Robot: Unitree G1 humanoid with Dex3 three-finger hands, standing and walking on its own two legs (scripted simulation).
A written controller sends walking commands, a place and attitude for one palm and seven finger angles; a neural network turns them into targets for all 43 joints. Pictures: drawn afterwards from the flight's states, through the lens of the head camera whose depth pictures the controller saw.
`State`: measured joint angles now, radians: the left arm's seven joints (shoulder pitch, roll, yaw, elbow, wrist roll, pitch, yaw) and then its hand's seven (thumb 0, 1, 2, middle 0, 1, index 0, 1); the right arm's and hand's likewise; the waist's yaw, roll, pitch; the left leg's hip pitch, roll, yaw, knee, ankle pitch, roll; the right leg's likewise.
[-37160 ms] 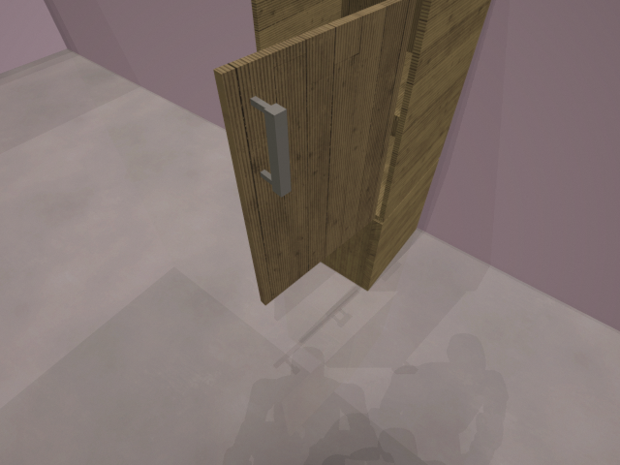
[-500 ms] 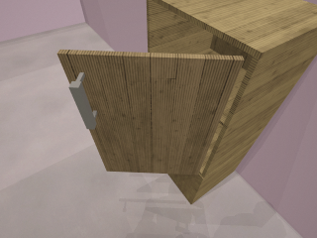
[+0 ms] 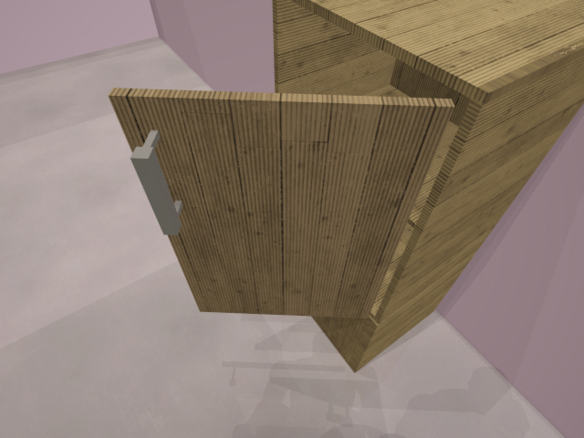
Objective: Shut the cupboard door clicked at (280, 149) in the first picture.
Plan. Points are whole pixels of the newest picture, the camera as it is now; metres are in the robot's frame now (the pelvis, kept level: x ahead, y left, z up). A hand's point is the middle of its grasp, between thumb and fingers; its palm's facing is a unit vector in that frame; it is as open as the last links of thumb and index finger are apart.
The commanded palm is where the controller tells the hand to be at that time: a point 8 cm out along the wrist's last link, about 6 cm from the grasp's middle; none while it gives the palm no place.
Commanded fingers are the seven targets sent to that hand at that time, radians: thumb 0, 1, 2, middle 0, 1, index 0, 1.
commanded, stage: raise the hand and make a fist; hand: left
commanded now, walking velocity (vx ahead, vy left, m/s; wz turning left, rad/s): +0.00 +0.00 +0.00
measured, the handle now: (163, 185) +0.42 +0.22 +0.12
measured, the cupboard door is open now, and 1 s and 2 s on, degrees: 53 53 53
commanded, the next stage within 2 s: bring the fist close to the handle in 1.90 s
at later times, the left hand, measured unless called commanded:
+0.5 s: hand out of the picture +0.09 +0.20 -0.04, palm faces +0.18 -0.98 -0.07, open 5.7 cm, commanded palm +0.10 +0.23 -0.01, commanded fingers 0.00 0.90 0.90 -0.68 -0.82 -0.68 -0.82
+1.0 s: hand (116, 388) +0.16 +0.20 +0.06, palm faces +0.03 -1.00 -0.06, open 3.5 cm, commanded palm +0.13 +0.26 +0.06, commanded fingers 0.00 0.90 0.90 -1.13 -1.32 -1.13 -1.32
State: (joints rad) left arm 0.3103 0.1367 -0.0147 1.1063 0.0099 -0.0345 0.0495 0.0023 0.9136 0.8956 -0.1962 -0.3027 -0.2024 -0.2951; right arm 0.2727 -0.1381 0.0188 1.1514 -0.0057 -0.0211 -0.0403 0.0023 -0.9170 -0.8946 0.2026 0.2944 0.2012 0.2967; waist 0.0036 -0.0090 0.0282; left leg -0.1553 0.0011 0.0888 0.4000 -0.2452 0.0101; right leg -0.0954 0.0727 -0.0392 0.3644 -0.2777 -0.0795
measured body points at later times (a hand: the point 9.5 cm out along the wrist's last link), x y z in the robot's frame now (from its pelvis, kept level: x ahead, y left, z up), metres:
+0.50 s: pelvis -0.08 +0.00 -0.07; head -0.04 +0.01 +0.38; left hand +0.07 +0.25 -0.03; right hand +0.17 -0.22 -0.10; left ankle -0.03 +0.11 -0.74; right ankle -0.05 -0.06 -0.74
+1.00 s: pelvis -0.05 +0.04 -0.05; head -0.02 +0.03 +0.40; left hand +0.15 +0.26 +0.07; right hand +0.10 -0.21 -0.13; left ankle -0.03 +0.12 -0.74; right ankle -0.05 -0.06 -0.74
